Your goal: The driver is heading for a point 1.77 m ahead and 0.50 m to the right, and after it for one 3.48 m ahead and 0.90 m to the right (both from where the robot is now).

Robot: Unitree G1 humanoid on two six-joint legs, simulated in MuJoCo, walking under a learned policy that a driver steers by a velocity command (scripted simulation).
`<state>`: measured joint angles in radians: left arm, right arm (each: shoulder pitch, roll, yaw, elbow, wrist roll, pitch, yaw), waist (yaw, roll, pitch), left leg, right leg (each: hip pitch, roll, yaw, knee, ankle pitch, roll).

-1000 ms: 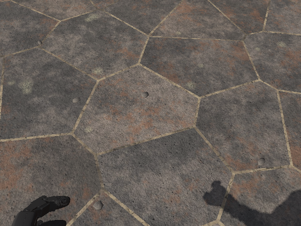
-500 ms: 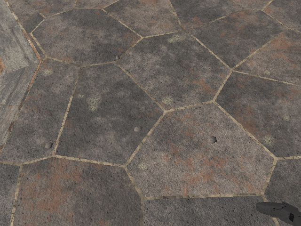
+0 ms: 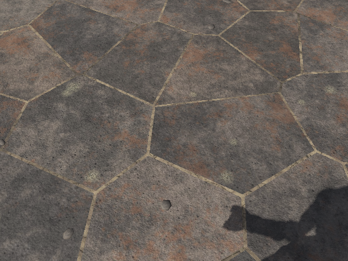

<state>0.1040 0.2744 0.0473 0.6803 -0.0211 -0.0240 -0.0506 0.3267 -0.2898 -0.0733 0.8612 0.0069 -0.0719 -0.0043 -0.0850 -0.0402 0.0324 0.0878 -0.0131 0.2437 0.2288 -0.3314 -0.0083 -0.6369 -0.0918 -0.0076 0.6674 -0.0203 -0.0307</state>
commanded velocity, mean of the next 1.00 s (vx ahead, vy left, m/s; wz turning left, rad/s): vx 0.36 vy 0.00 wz -0.55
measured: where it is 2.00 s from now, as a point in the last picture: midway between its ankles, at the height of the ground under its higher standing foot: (210, 215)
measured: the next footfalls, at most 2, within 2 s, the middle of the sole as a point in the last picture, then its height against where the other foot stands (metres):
right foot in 0.08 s outside the picture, level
left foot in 0.56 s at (161, 247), level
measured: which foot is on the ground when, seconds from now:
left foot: down 0.00-0.10, up 0.12-0.54, down 0.56-1.00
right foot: up 0.00-0.06, down 0.08-0.56, up 0.58-1.00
